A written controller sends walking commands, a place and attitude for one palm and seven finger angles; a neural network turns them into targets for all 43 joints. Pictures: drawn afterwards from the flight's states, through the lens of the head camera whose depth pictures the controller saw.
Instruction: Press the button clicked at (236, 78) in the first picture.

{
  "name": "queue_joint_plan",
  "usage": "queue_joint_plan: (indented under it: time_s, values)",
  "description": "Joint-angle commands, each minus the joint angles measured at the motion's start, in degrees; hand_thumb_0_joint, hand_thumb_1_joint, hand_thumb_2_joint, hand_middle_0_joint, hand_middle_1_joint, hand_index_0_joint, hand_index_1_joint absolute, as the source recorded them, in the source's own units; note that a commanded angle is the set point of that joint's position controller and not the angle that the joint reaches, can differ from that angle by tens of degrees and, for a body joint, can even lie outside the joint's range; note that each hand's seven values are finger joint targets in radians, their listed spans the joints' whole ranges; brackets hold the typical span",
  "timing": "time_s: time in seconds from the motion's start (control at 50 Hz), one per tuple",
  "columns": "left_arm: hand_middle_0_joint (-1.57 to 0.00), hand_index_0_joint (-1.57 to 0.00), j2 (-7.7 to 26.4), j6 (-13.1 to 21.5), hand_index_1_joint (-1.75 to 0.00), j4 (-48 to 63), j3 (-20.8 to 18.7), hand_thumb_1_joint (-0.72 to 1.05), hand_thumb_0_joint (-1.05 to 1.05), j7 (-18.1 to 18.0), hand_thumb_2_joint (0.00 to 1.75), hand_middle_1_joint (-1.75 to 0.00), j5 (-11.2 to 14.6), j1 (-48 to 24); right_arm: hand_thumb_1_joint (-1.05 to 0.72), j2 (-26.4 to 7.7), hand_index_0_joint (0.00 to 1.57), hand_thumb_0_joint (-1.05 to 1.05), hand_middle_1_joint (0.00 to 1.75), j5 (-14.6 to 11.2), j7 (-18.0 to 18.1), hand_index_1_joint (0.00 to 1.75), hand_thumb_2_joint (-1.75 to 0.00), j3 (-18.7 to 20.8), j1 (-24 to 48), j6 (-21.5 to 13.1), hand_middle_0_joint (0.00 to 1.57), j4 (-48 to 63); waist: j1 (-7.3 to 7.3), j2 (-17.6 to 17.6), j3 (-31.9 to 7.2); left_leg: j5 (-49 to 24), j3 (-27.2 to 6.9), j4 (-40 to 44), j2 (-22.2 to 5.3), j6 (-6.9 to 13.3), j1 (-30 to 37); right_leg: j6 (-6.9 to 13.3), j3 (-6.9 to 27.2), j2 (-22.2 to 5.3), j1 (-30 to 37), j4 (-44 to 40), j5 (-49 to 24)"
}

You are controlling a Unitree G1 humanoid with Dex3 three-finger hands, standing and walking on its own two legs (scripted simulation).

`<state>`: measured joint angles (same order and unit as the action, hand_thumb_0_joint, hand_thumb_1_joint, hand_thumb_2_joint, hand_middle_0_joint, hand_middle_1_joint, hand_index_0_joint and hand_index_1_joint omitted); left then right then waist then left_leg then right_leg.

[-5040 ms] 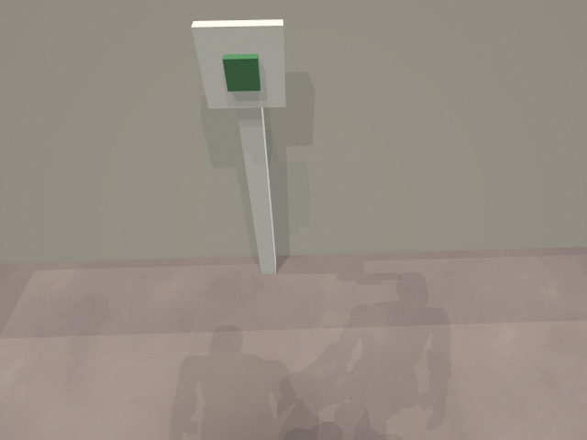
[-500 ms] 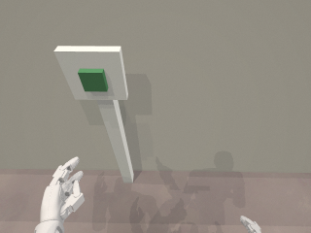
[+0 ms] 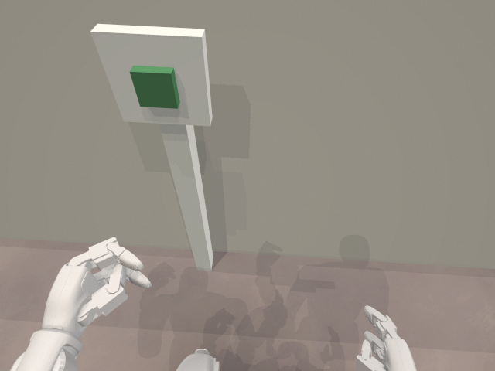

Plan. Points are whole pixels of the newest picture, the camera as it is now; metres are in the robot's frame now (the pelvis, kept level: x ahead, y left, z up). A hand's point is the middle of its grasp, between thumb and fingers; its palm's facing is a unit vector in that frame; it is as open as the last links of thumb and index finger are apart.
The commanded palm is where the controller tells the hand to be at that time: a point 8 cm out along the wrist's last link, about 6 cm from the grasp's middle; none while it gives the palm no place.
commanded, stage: raise the hand and make a fist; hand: left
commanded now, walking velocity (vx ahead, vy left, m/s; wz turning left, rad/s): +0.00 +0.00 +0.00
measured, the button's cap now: (156, 86) +0.55 +0.20 +0.17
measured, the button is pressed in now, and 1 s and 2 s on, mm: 0 0 0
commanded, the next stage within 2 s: aim a knuckle at the button in 1.30 s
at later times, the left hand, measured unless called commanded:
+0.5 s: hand (93, 265) +0.23 +0.22 +0.11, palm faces +0.02 -1.00 -0.05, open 3.1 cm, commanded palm +0.20 +0.27 +0.12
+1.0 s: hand (83, 228) +0.25 +0.22 +0.16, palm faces +0.02 -1.00 -0.06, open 3.1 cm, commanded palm +0.22 +0.27 +0.17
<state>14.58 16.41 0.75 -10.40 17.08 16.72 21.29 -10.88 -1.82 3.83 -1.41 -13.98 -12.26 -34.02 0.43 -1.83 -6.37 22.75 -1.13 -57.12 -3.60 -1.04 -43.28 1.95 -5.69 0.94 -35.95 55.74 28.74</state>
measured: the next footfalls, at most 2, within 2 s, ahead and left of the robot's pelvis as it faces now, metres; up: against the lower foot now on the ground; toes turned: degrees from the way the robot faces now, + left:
none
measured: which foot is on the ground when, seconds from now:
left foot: down 0.00-1.00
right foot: down 0.00-1.00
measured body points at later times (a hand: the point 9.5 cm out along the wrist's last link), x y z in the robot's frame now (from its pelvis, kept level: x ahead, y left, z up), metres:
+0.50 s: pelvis +0.02 +0.02 +0.02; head +0.03 +0.02 +0.47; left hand +0.22 +0.27 +0.12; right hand +0.21 -0.21 -0.03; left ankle +0.06 +0.13 -0.68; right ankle +0.00 -0.10 -0.68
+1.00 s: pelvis +0.02 +0.01 +0.04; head +0.01 -0.01 +0.49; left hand +0.25 +0.27 +0.17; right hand +0.20 -0.22 -0.03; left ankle +0.06 +0.13 -0.68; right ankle +0.00 -0.10 -0.68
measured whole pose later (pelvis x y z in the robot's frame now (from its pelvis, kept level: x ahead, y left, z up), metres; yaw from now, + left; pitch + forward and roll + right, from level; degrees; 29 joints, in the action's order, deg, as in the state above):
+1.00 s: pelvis +0.02 +0.01 +0.04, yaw +0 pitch +1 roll -1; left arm 17.1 3.1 6.2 -14.6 16.5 18.8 14.6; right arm -14.7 -3.4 4.7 -2.9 -14.9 -14.3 -35.2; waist -1.3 -3.0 -4.2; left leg 16.9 0.8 -38.6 -2.0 -0.1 -22.7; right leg 0.8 -4.3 0.0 -15.7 36.8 22.0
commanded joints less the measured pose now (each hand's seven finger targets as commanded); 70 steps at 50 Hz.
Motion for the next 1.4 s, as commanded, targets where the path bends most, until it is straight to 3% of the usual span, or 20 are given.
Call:
queue_joint_plan:
  time_s: [0.0,0.04,0.1,0.14,0.2,0.24,0.38,0.44,0.68,0.76,0.82,0.9,0.94,0.98,1.04,1.12,1.14,1.2,1.34,1.38]
  values:
    - [-1.19,-1.19,6.32,3.1,-1.38,14.44,-5.95,0.9,0.0,-2.84,0.9,-1.38,1.28,1.84,-0.9,-8.05,0.2,0.0,0.3,0.04,0.63,0.3,-0.9,3.8,5.53,-3.5,0.2,10.3,-1.67,-1.27,-8.01,-9.43,-0.48,10.4,2.44,2.73,12.75,-1.82,3.63,-0.2,2.86,-12.94,-11.09]
    - [-1.24,-1.24,6.57,4.38,-1.44,14.67,-5.97,0.9,0.0,-3.64,0.9,-1.44,1.24,1.84,-0.9,-8.34,0.2,0.0,0.3,0.23,0.45,0.3,-0.9,3.83,5.26,-3.72,0.2,10.16,-1.54,1.79,-7.3,-9.77,-0.91,10.89,2.35,2.72,13.02,-1.68,3.03,0.26,3.33,-12.79,-11.27]
    - [-1.3,-1.3,5.61,5.71,-1.5,16.02,-4.43,0.9,0.0,-3.68,0.9,-1.5,0.86,1.99,-0.9,-8.79,0.2,0.0,0.3,0.18,0.16,0.3,-0.9,3.88,4.16,-4.21,0.2,9.79,-0.7,-0.25,-8.1,-9.76,-0.63,11.48,2.39,2.69,14.91,-1.73,2.42,0.2,2.53,-12.82,-11.93]
    - [-1.3,-1.3,6.25,5.36,-1.5,14.62,-4.45,0.9,0.0,-3.35,0.9,-1.5,0.83,1.75,-0.9,-9.29,0.2,0.0,0.3,0.08,0.31,0.3,-0.9,3.85,4.41,-4.15,0.2,9.6,-0.41,2.68,-6.1,-8.43,-0.96,11.93,2.38,2.79,13.91,-1.79,2.53,0.32,2.51,-13.61,-10.41]
    - [-1.3,-1.3,6.55,5.0,-1.5,17.88,-4.32,0.9,0.0,-3.02,0.9,-1.5,0.85,0.25,-0.9,-9.49,0.2,0.0,0.3,-0.31,0.51,0.3,-0.9,3.77,3.92,-4.6,0.2,9.81,-0.55,-1.56,-8.01,-8.48,-0.79,13.17,2.44,2.76,16.95,-1.59,2.24,0.14,3.04,-14.1,-10.69]
    - [-1.3,-1.3,7.92,4.14,-1.5,17.81,-5.62,0.9,0.0,-3.39,0.9,-1.5,0.94,-0.14,-0.9,-9.49,0.2,0.0,0.3,-0.32,0.59,0.3,-0.9,3.58,4.01,-4.54,0.2,9.6,-0.77,0.37,-7.57,-9.25,-1.23,13.94,2.35,2.74,17.17,-1.44,1.96,0.39,4.63,-14.45,-11.62]
    - [-1.3,-1.3,7.09,0.93,-1.5,19.54,-4.48,0.9,0.0,-3.14,0.9,-1.5,0.86,-2.87,-0.9,-9.43,0.2,0.0,0.3,-0.79,0.56,0.3,-0.9,2.75,4.32,-4.32,0.2,10.02,-0.42,-3.09,-5.66,-9.7,-1.35,16.68,2.21,2.54,20.98,-1.3,1.26,0.51,6.1,-16.67,-13.22]
    - [-1.3,-1.3,7.94,-1.38,-1.5,17.87,-5.28,0.9,0.0,-2.78,0.9,-1.5,1.04,-3.74,-0.9,-9.6,0.2,0.0,0.3,-0.78,0.61,0.3,-0.9,2.32,4.54,-4.0,0.2,10.13,-0.76,-1.25,-4.08,-9.67,-1.53,17.82,2.29,2.56,21.05,-1.29,1.23,0.67,7.73,-18.02,-13.78]
    - [-1.3,-1.3,10.13,-5.64,-1.5,20.65,-7.3,0.9,0.0,-1.4,0.9,-1.5,1.9,-10.76,-0.9,-9.63,0.2,0.0,0.3,-1.09,0.97,0.3,-0.9,1.24,5.29,-4.53,0.2,9.97,-1.35,-3.55,-5.37,-13.6,-0.91,21.23,2.6,2.57,27.24,-1.3,1.46,0.36,12.71,-21.97,-18.41]
    - [-1.3,-1.3,10.59,-7.58,-1.5,17.47,-8.26,0.9,0.0,-0.78,0.9,-1.5,2.9,-11.98,-0.9,-9.91,0.2,0.0,0.3,-1.3,1.27,0.3,-0.9,1.02,5.86,-4.86,0.2,9.39,-1.51,0.3,-2.53,-12.37,-0.72,22.36,2.75,2.72,26.53,-1.66,1.85,0.24,13.42,-24.08,-17.74]
    - [-1.3,-1.3,11.69,-8.44,-1.5,18.6,-9.06,0.9,0.0,-0.45,0.9,-1.5,2.89,-14.29,-0.9,-9.9,0.2,0.0,0.3,-1.51,1.54,0.3,-0.9,1.02,6.11,-5.23,0.2,9.11,-1.91,-2.02,-4.32,-13.25,-0.36,23.1,2.87,2.73,28.71,-1.62,1.96,-0.01,14.75,-24.75,-18.46]
    - [-1.3,-1.3,11.33,-9.83,-1.5,17.32,-9.06,0.9,0.0,-0.61,0.9,-1.5,3.01,-14.67,-0.9,-9.8,0.2,0.0,0.3,-1.61,1.67,0.3,-0.9,0.83,6.42,-5.73,0.2,8.86,-2.23,-1.41,-3.07,-13.28,-0.19,24.22,3.0,2.75,29.53,-1.71,2.15,-0.11,15.47,-26.05,-18.67]
    - [-1.3,-1.3,10.6,-10.44,-1.5,15.14,-8.8,0.9,0.0,-0.38,0.9,-1.5,3.25,-13.03,-0.9,-9.98,0.2,0.0,0.3,-1.69,1.58,0.3,-0.9,0.93,6.38,-5.82,0.2,8.79,-2.37,1.37,-1.44,-13.07,-0.09,24.36,3.02,2.8,28.7,-1.9,2.38,0.05,15.61,-26.76,-18.72]
    - [-1.3,-1.3,10.87,-10.59,-1.5,15.9,-8.86,0.9,0.0,-0.37,0.9,-1.5,2.93,-13.5,-0.9,-10.02,0.2,0.0,0.3,-1.68,1.48,0.3,-0.9,1.08,6.28,-5.88,0.2,8.86,-2.45,-0.47,-1.76,-13.56,0.33,24.52,3.26,2.8,29.16,-1.96,2.6,-0.29,15.88,-26.78,-19.61]
    - [-1.3,-1.3,11.47,-10.34,-1.5,15.96,-9.59,0.9,0.0,-0.91,0.9,-1.5,2.9,-13.84,-0.9,-10.1,0.2,0.0,0.3,-1.45,1.49,0.3,-0.9,1.14,6.25,-5.81,0.2,8.74,-2.41,2.22,-1.42,-13.39,0.44,24.5,3.21,2.87,28.66,-2.18,2.93,-0.19,16.26,-27.35,-19.12]
    - [-1.3,-1.3,11.57,-8.53,-1.5,18.36,-9.55,0.9,0.0,-1.56,0.9,-1.5,2.33,-15.5,-0.9,-9.69,0.2,0.0,0.3,-1.43,1.44,0.3,-0.9,1.21,6.37,-6.13,0.2,8.62,-2.17,-1.33,-2.85,-13.76,0.91,24.49,3.38,2.92,30.48,-2.16,3.37,-0.6,16.27,-27.42,-19.53]
    - [-1.3,-1.3,11.86,-8.35,-1.5,17.65,-9.63,0.9,0.0,-1.65,0.9,-1.5,2.3,-15.62,-0.9,-9.82,0.2,0.0,0.3,-1.34,1.42,0.3,-0.9,1.13,6.14,-6.05,0.2,8.26,-1.94,0.69,-1.79,-13.6,0.76,24.36,3.24,2.96,29.72,-2.2,3.5,-0.39,16.39,-27.72,-19.31]
    - [-1.3,-1.3,11.21,-7.71,-1.5,17.44,-8.96,0.9,0.0,-1.4,0.9,-1.5,2.17,-15.8,-0.9,-9.64,0.2,0.0,0.3,-1.46,1.5,0.3,-0.9,1.25,6.22,-6.24,0.2,8.09,-1.74,-1.16,-1.81,-12.82,1.01,24.5,3.38,2.91,30.4,-2.29,3.73,-0.64,15.9,-28.0,-18.69]
    - [-1.3,-1.3,11.01,-7.85,-1.5,15.93,-8.86,0.9,0.0,-0.63,0.9,-1.5,2.65,-15.03,-0.9,-9.84,0.2,0.0,0.3,-1.5,1.59,0.3,-0.9,1.17,6.6,-6.49,0.2,7.91,-1.95,1.07,-1.22,-13.43,0.93,24.33,3.38,2.99,29.61,-2.5,4.04,-0.7,16.67,-28.17,-19.8]
    - [-1.3,-1.3,10.84,-7.91,-1.5,16.25,-8.83,0.9,0.0,-0.62,0.9,-1.5,2.44,-15.3,-0.9,-9.74,0.2,0.0,0.3,-1.53,1.61,0.3,-0.9,1.29,6.6,-6.47,0.2,7.99,-2.09,-0.22,-2.17,-13.78,1.14,24.51,3.47,2.97,30.39,-2.47,3.76,-0.78,16.69,-27.84,-20.41]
